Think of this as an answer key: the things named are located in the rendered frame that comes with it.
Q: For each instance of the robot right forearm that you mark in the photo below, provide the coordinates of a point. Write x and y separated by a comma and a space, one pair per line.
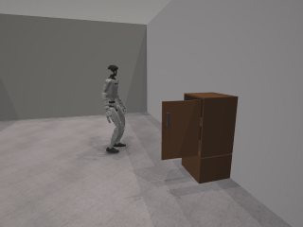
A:
105, 101

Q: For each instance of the robot left hand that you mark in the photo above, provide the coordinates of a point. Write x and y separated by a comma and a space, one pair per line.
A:
123, 107

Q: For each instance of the cupboard door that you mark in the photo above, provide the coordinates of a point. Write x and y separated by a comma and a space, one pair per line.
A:
181, 138

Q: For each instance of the handle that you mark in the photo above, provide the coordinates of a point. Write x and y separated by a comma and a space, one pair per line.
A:
168, 118

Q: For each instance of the robot left thigh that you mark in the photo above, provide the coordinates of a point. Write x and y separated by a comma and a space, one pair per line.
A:
121, 116

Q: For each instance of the right robot upper arm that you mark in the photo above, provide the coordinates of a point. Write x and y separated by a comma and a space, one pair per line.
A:
107, 83

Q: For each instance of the humanoid robot head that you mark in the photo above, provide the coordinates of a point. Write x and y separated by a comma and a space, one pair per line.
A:
113, 68

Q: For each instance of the robot right hand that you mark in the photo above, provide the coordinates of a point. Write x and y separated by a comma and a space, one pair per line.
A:
109, 114

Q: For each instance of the robot left forearm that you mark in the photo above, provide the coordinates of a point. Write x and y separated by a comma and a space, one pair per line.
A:
119, 99

